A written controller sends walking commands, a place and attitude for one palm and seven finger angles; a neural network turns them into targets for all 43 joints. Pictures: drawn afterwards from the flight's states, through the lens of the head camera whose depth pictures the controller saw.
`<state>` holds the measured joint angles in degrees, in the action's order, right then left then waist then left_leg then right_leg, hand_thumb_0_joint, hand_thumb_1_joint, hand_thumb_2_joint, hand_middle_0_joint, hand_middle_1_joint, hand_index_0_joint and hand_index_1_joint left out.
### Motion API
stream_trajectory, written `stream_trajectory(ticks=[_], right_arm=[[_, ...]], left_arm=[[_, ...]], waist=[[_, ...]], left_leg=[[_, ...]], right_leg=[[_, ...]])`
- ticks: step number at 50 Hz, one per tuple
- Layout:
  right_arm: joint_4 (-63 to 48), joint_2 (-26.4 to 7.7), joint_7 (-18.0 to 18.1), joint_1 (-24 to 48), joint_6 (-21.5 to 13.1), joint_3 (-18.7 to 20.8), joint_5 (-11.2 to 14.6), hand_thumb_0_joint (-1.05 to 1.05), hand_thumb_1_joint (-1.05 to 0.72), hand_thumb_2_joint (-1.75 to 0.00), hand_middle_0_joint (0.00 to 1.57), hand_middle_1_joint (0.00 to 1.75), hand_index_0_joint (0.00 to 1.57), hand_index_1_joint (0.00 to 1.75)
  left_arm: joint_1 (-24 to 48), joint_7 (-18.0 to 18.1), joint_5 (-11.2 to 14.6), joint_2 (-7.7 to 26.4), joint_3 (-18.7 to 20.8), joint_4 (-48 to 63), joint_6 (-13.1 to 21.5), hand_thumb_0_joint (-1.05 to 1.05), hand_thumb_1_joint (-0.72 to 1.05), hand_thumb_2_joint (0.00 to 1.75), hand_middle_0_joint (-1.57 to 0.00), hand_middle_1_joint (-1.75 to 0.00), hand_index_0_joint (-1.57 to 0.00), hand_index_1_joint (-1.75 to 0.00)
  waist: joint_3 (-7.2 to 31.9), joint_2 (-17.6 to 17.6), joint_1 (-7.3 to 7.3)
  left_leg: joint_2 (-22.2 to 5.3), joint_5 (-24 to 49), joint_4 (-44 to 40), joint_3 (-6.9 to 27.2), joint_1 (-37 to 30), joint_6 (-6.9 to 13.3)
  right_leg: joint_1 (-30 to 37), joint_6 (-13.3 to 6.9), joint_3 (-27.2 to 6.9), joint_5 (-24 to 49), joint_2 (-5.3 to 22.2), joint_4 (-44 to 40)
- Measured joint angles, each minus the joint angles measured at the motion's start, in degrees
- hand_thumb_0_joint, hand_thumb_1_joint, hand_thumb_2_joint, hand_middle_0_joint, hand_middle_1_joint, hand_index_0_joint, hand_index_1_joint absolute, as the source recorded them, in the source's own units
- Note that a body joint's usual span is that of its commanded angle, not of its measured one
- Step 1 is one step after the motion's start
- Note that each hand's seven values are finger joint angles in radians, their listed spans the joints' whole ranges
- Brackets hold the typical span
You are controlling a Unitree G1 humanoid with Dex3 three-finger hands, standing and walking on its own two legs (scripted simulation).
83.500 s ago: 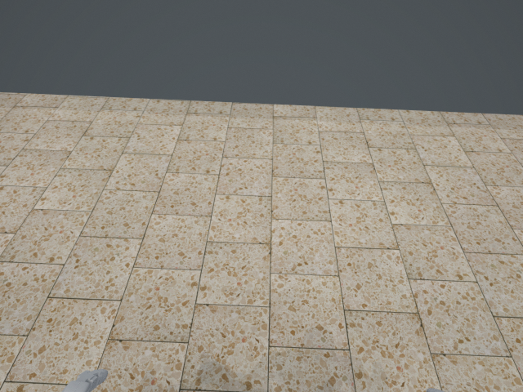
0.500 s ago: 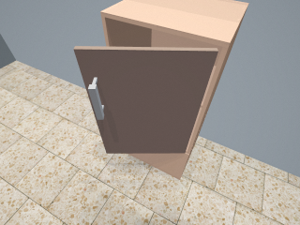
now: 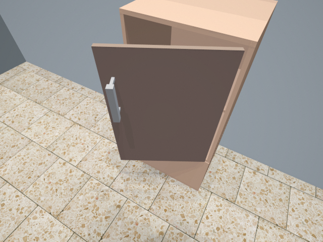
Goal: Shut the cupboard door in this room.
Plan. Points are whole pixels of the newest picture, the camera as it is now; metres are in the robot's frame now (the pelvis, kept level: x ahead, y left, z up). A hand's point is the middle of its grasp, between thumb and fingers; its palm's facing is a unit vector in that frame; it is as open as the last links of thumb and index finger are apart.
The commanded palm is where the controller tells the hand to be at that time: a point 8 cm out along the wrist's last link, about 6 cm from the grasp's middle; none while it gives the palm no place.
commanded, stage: look again from close up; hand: left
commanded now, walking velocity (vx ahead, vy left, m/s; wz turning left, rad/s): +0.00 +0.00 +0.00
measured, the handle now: (114, 100) +0.52 +0.18 +0.05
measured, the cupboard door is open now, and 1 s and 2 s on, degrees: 29 29 29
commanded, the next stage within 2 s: shuffle to correct the standing spot in 0.34 s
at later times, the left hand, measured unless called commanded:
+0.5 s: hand out of the picture +0.02 +0.18 -0.17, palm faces -0.01 -0.98 -0.18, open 7.3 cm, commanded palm none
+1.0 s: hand out of the picture +0.05 +0.14 -0.18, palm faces +0.01 -0.98 -0.17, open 7.3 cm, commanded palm none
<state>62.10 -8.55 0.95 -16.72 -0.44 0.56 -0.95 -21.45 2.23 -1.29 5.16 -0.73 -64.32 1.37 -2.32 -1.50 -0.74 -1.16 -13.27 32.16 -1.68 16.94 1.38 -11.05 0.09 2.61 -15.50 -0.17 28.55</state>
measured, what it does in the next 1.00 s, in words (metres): shifts its weight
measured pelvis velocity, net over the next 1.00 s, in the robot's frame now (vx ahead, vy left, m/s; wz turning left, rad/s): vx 0.06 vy -0.02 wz -0.03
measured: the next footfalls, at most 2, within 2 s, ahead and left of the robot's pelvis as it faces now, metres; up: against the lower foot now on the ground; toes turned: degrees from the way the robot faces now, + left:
none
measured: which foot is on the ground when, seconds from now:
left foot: down 0.00-1.00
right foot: down 0.00-1.00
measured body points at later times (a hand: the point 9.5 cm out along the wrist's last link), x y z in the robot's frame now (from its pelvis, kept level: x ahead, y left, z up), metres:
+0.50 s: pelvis +0.01 +0.01 +0.00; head +0.02 +0.02 +0.45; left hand +0.02 +0.24 -0.16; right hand +0.03 -0.22 -0.15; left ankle +0.05 +0.10 -0.73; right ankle +0.00 -0.13 -0.73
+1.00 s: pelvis +0.06 -0.02 +0.00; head +0.09 -0.01 +0.45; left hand +0.05 +0.20 -0.16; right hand +0.10 -0.25 -0.15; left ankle +0.05 +0.10 -0.73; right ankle +0.00 -0.13 -0.73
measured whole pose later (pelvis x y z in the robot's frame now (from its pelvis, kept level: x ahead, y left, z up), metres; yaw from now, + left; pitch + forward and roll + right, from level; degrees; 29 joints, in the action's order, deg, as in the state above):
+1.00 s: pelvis +0.06 -0.02 +0.00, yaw -2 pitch +1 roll +0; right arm 61.3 -9.1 2.1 -11.7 -0.5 0.6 -0.1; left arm -18.5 2.5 -1.0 8.0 0.3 -61.4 1.0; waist -2.5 1.7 0.8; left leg -1.3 -17.3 31.3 -3.7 13.6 -0.1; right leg -10.1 -0.8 0.7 -20.4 -0.1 31.1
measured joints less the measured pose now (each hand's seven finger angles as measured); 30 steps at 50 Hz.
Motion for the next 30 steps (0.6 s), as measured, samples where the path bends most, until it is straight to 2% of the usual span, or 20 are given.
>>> stream_trajectory(ticks=[7, 14, 25, 30], right_arm=[[-1.41, -0.72, -0.05, -0.92, 0.06, -0.33, -0.15, 0.02, -0.93, -0.90, 0.20, 0.30, 0.20, 0.30], [-1.34, -1.05, -0.30, -0.45, -0.39, -0.67, -0.01, 0.02, -0.93, -0.90, 0.20, 0.30, 0.20, 0.30], [-0.44, -1.03, -0.29, 1.31, -0.96, -0.99, 0.18, 0.01, -0.91, -0.90, 0.20, 0.30, 0.20, 0.30], [-0.33, -0.56, -0.42, 1.25, -0.46, -0.62, -0.12, 0.01, -0.91, -0.90, 0.20, 0.30, 0.20, 0.30]], left_arm=[[1.34, 0.06, -0.17, 2.85, 0.91, 2.21, -0.67, 0.01, 0.91, 0.90, -0.20, -0.30, -0.20, -0.30], [3.03, -0.05, -0.06, 4.63, 1.09, 3.91, -0.54, 0.01, 0.91, 0.90, -0.20, -0.30, -0.20, -0.30], [4.19, -0.48, 0.13, 3.96, 0.34, 3.38, -0.72, 0.01, 0.91, 0.90, -0.20, -0.30, -0.20, -0.30], [3.27, -1.07, -0.33, 3.63, 0.48, 2.83, -1.27, 0.01, 0.91, 0.90, -0.20, -0.30, -0.20, -0.30]], waist=[[2.04, -0.07, 0.23], [2.09, 0.71, 0.53], [1.07, 2.30, 0.65], [1.67, 3.10, 0.58]], left_leg=[[1.96, -0.13, -0.46, -1.27, -0.09, 1.33], [2.78, 1.11, -3.30, -2.06, -1.00, 1.77], [2.60, 1.13, -4.81, -2.23, -2.22, 1.53], [2.52, -0.37, -3.70, -2.46, -2.39, 1.32]], right_leg=[[-1.43, 0.81, -1.13, -1.56, 2.06, 2.54], [-1.40, 1.50, -1.91, -0.83, 2.86, 1.19], [-0.18, 1.71, -2.10, -0.52, 2.65, -0.60], [-0.55, 0.47, -2.33, -2.59, 2.57, 1.47]])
